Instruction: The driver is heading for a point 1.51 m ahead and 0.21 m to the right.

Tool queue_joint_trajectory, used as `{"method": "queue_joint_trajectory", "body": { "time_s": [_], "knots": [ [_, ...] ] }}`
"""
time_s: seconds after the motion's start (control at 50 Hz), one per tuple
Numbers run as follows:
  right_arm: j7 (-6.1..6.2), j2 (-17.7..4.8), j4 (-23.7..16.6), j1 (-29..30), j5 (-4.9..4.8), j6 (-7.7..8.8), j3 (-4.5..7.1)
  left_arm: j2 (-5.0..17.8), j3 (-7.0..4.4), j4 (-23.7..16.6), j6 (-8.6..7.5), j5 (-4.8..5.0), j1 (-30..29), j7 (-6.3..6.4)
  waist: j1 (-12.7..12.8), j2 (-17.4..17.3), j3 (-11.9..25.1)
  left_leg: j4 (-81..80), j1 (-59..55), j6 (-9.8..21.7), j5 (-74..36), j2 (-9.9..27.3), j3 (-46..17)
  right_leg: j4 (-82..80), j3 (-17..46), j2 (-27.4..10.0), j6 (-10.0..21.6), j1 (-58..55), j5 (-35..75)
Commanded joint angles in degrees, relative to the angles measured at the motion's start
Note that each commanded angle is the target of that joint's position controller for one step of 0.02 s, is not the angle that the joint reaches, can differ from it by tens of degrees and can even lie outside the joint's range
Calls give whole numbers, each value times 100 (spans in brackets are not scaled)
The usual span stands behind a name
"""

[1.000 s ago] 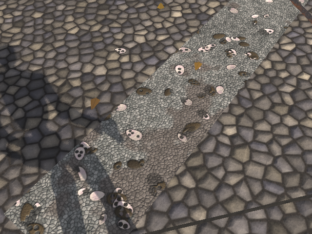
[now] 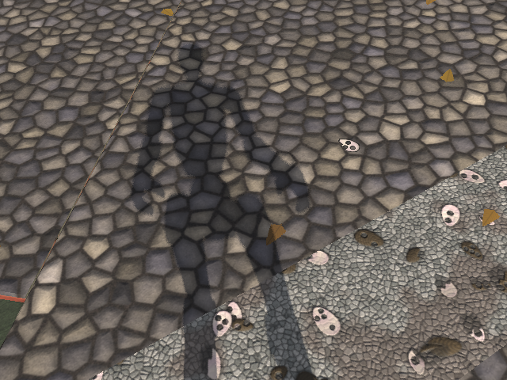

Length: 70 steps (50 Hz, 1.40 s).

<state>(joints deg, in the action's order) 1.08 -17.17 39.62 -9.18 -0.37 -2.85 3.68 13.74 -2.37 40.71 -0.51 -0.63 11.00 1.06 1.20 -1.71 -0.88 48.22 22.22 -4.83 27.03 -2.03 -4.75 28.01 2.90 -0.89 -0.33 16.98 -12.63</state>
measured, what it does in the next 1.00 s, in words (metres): steps on the spot: left foot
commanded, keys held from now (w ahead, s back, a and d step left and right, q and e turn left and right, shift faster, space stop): no key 0.66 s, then w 0.34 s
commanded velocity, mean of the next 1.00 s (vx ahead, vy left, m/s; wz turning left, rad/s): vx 0.08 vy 0.00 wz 0.03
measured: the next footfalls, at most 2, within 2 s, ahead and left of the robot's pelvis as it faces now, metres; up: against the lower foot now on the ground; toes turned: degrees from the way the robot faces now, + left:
left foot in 0.08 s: +0.02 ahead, +0.14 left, +0.00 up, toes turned -3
left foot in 1.38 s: +0.44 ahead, +0.13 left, +0.00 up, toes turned +2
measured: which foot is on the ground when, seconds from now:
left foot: up 0.00-0.06, down 0.08-0.90, up 0.92-1.00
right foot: down 0.00-1.00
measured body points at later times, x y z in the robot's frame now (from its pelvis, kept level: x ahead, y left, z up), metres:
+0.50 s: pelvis +0.00 +0.03 -0.01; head +0.01 +0.03 +0.44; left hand +0.09 +0.30 -0.13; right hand +0.11 -0.22 -0.13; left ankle -0.02 +0.15 -0.74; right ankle +0.02 -0.13 -0.74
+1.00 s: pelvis +0.07 -0.02 +0.00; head +0.07 -0.04 +0.45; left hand +0.07 +0.25 -0.13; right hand +0.13 -0.28 -0.14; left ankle +0.00 +0.13 -0.67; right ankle +0.04 -0.11 -0.74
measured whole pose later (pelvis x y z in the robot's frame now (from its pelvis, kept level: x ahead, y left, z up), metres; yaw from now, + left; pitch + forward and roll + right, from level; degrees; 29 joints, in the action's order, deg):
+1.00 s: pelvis +0.07 -0.02 +0.00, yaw +0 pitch +0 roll +1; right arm 1.0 -15.5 53.0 -16.5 -2.4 3.3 3.4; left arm 12.8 -3.2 57.9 -6.2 0.5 20.6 -0.8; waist 1.3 -2.2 0.4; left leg 58.3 20.6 3.0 22.9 0.0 -2.5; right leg 27.2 -1.6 1.1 3.0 9.5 -17.9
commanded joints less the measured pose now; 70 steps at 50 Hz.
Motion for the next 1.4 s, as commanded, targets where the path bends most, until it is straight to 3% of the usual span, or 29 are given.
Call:
{"method": "queue_joint_trajectory", "body": {
  "time_s": [0.02, 0.06, 0.08, 0.1, 0.12, 0.14, 0.16, 0.26, 0.44, 0.66, 0.7, 0.74, 0.78, 0.82, 0.86, 0.88, 0.9, 0.92, 0.94, 0.96, 1.0, 1.04, 1.14, 1.26, 1.32, 1.34, 1.36, 1.38, 1.4],
  "knots": [
    [-30, -165, -300, -22, -54, 69, 29, 875, -225, -274, 27, 42, -82, 12, -34, 1409, 704, -1348, -470, -34, -574, 76, 351, -372, 841, -978, 1098, -923, 2847],
    [-50, -229, -176, -168, -2, 86, 45, 815, -194, -201, 21, 113, 36, 0, -129, 1245, 603, -2770, -1169, 190, -1859, 59, 396, -339, 827, -860, 856, -689, 2141],
    [-30, -434, -225, -152, 74, 86, 68, 767, -164, -149, -39, 72, 205, -21, -63, 983, 646, -2774, -1641, 361, -2327, 345, 37, -334, 813, -796, 560, -356, 1500],
    [21, -827, -252, -199, 135, 72, 142, 671, -121, -184, -129, -72, 313, -84, 137, 159, 761, -2391, -1981, 633, -3401, 896, -441, -18, 448, -462, 269, 9, 848],
    [-21, -624, -120, -71, 156, 77, 109, 439, -64, -162, -176, -101, 300, -94, 233, -637, 749, -2398, -1286, 944, -2432, 923, -493, -150, 26, -134, -25, -342, 53],
    [-71, -318, -195, 58, 164, 113, 37, 656, -96, -113, -175, -121, -14, -83, 32, -373, 460, -2531, -959, 934, -1769, 773, -474, -78, -4, -109, -185, -461, 103],
    [-72, -252, -124, 14, 193, 155, 13, 667, -118, -105, -162, -93, -164, -68, -18, -273, 352, -2573, -827, 830, -1491, 699, -425, -55, -25, -105, -202, -491, 239],
    [-34, -253, 59, -186, 124, 323, -24, 604, -136, 78, -70, -25, -28, 34, -24, -230, 53, -2514, -599, 659, -1566, 556, -298, -43, 23, -128, -152, -557, 536],
    [-11, -161, 352, -316, 95, 368, -55, 591, -177, 539, -27, 8, 116, 99, -50, 71, 31, -2475, -695, 668, -1701, 461, -215, -93, 27, -140, -234, -665, 721],
    [20, -93, 892, -477, 65, 373, -64, 580, -193, 1143, 19, 43, 244, 176, -57, 122, -25, -2499, -811, 626, -1880, 339, -43, -170, -1, -133, -220, -728, 816],
    [51, -170, 1046, -638, 28, 333, -31, 496, -179, 1295, 40, 75, 342, 187, -100, -48, -14, -2696, -820, 747, -281, 289, -85, 60, -312, 141, -177, -573, -457],
    [74, -513, 1081, -830, -37, 317, 69, 462, -176, 1214, -25, 123, 123, 181, -269, -582, -433, -3272, -700, 1186, 1760, 827, -948, 825, -611, 359, -89, 279, -1525],
    [83, -742, 1125, -975, -94, 420, 142, 377, -143, 1041, -225, 206, -153, 100, -367, -1050, -898, -3912, -565, 1756, 2272, 1733, -2261, 1671, -389, 88, 112, 898, -1339],
    [78, -627, 1085, -738, -100, 526, 120, 391, -152, 1053, -409, 272, -69, -16, -210, -994, -1002, -3865, -778, 1821, 1501, 1891, -2270, 1555, -214, -175, 361, 1103, -1592],
    [50, -568, 984, -214, -197, 514, 103, 364, -187, 1401, -525, 266, 672, -107, 265, -691, -682, -3428, -256, 1444, 649, 1373, -1326, 70, -504, -5, 496, -528, -644],
    [39, -441, 951, -130, -165, 514, 71, 419, -248, 1689, -523, 199, 1183, -122, 433, -416, -438, -2846, 111, 1240, 90, 973, -816, -131, -517, 180, 382, -1456, -73],
    [19, -92, 877, -39, -94, 550, -32, 681, -330, 1856, -524, 145, 1842, -113, 632, 551, -127, -1272, 647, 901, -479, 443, -52, -708, 690, -585, 540, -2207, -552],
    [51, 75, 624, -35, -102, 639, -56, 1444, -479, 1902, -550, 154, 2388, -174, 669, 2076, 67, 360, 1749, 607, 203, -206, 479, -1721, 3238, -1873, 1357, -2782, -1392],
    [49, -228, 618, -24, -224, 719, 21, 1084, -332, 1820, -612, 60, 2044, -199, 474, 1533, -172, 1420, 2207, 679, 583, 47, -69, -1970, 3982, -2218, 1684, -2428, -2058],
    [-3, -303, 674, -98, -288, 788, 39, 777, -236, 1661, -649, 87, 1547, -186, 267, 1062, -583, 1779, 2521, 820, 22, 375, -194, -1947, 3371, -2053, 1542, -2223, -2117],
    [-52, -305, 810, -94, -186, 861, 71, 656, -164, 1510, -643, 113, 1132, -199, 129, 712, -623, 1523, 2537, 924, -990, 711, -1, -2017, 2217, -1587, 1140, -2148, -1160],
    [-128, -246, 833, 29, -96, 853, 100, 404, -67, 1583, -582, 76, 1339, -181, 151, 779, -451, 1100, 2188, 845, -1539, 816, 198, -2051, 1347, -1232, 937, -2118, 149],
    [-200, 114, 535, 933, -72, 786, -20, 667, -65, 1639, -470, 47, 1609, -36, 292, 615, -538, -383, 2001, 492, -2383, 664, 562, -2190, 502, -1026, 1015, -1781, 1450],
    [-337, 14, 217, 1781, -141, 824, -86, 768, -111, 1784, -450, 152, 1868, 17, 339, 698, -854, -1659, 1404, 643, -3013, 485, 602, -2307, 201, -1247, 1018, -1757, 1522],
    [-388, -248, 219, 1525, -129, 870, 3, 913, -188, 1755, -385, 148, 1699, 23, -3, 768, -510, -1848, 820, 914, -2586, 306, 668, -1655, 74, -1411, 865, -2287, 3169],
    [-368, -410, 328, 1084, -122, 866, 86, 989, -219, 1726, -345, 124, 1620, 23, -262, 887, -135, -1787, 161, 1027, -2413, 115, 806, -1079, -3, -1379, 798, -2353, 4318],
    [-324, -627, 621, 129, -138, 846, 223, 948, -205, 1691, -289, 86, 1537, 21, -736, 880, 446, -1814, -1031, 1193, -2391, -58, 922, 10, -185, -1152, 660, -2124, 4995],
    [-262, -891, 892, -963, -105, 814, 325, 842, -143, 1575, -271, 29, 1492, 16, -1169, 651, 1171, -1623, -2841, 1481, -2216, 585, 192, 1545, -248, -931, 498, -936, 3949],
    [-257, -1432, 1076, -1644, 6, 798, 433, -36, 101, 1491, -376, 30, 2275, -66, -796, -954, 2229, -2133, -4982, 2501, -823, 2199, -2716, 3975, -301, 182, 94, 1316, 261]
  ]
}}
Velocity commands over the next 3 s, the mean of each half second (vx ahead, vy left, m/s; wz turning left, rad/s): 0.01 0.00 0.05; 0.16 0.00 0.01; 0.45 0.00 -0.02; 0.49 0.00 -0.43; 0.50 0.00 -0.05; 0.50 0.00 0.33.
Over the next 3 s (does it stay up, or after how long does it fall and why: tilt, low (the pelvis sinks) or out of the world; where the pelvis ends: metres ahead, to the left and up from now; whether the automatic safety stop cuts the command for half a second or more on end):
stays up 1.21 -0.16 -0.01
